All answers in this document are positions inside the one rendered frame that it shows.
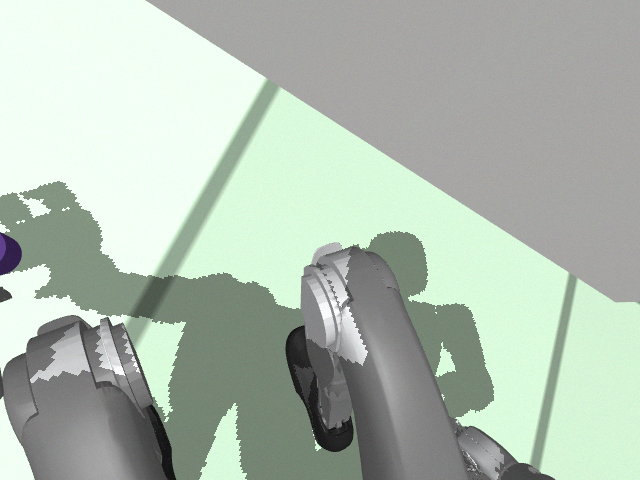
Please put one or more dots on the tin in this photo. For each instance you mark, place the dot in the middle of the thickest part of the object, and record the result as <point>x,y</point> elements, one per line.
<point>10,254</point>

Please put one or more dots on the right robot hand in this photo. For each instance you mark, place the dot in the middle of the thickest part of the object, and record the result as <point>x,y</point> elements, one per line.
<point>485,458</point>

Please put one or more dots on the right robot foot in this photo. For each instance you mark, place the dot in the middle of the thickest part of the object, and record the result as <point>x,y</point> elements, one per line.
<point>305,383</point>

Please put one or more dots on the left robot foot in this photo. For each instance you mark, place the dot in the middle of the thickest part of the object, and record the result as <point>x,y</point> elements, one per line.
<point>163,442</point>

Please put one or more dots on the right robot arm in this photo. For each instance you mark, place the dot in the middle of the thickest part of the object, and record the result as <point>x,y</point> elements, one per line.
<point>523,471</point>

